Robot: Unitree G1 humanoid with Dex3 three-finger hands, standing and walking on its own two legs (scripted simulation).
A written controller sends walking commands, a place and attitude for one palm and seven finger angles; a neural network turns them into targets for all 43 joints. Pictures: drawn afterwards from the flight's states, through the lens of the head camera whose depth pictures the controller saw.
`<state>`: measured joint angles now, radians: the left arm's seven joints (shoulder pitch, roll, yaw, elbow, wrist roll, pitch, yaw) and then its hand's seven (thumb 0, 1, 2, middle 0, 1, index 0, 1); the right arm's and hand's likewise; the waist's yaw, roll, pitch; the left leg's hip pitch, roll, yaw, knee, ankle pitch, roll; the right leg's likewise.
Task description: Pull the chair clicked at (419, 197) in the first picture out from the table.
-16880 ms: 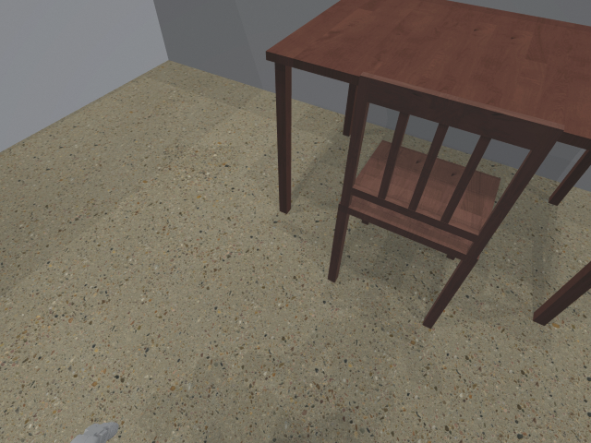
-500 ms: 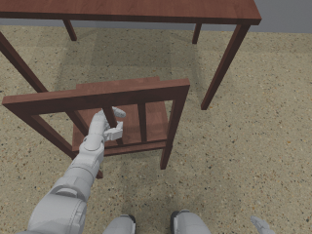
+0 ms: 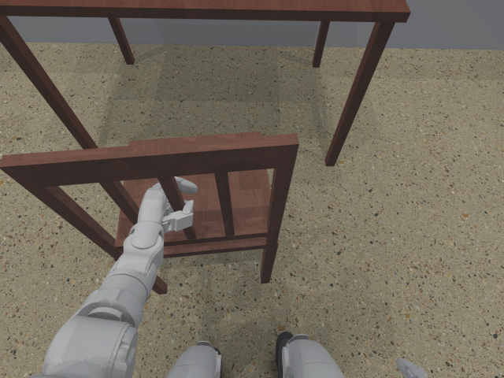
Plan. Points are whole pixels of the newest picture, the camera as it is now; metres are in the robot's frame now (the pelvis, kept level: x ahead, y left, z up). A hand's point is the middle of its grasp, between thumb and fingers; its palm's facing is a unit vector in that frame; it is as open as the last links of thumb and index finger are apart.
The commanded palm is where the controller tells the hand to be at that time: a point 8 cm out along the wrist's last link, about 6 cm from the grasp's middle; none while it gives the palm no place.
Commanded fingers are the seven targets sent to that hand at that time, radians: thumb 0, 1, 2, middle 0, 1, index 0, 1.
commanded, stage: step backward, pulling the chair out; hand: left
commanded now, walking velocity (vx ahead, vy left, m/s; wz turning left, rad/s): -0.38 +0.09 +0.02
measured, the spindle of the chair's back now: (180, 210) +0.41 +0.15 -0.09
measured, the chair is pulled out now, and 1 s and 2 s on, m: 0.36 0.48 0.55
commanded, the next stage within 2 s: stop walking, hand still on the chair in 1.60 s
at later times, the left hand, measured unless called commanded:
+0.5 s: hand (180, 248) +0.32 +0.13 -0.05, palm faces +0.00 -0.98 -0.18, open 5.3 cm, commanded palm +0.30 +0.18 -0.05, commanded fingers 0.00 0.90 0.90 -0.50 -1.45 -0.50 -1.45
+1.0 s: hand (172, 284) +0.25 +0.14 -0.05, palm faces -0.02 -0.99 -0.16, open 5.4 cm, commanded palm +0.25 +0.19 -0.04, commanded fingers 0.00 0.90 0.90 -0.50 -1.45 -0.50 -1.45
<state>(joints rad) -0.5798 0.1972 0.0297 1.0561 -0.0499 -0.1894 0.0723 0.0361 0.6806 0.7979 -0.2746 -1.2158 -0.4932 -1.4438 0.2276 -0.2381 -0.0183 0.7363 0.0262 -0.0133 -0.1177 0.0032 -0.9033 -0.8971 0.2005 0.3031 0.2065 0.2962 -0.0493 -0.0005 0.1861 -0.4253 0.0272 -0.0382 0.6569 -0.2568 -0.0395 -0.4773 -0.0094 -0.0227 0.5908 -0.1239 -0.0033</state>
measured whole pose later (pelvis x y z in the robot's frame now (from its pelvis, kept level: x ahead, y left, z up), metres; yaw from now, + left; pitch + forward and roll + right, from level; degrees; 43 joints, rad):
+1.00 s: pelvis -0.12 +0.02 +0.00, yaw +2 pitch +2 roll +1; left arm -0.58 0.16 0.03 1.13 -0.03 -0.19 0.08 0.04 0.67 0.81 -0.27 -1.26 -0.49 -1.44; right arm 0.25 -0.28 -0.01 0.80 0.03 -0.05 -0.12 0.00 -0.90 -0.90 0.20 0.30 0.21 0.30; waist -0.08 -0.02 0.12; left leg -0.31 0.01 0.00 0.62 -0.33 -0.02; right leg -0.49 -0.09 -0.02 0.59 -0.13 0.04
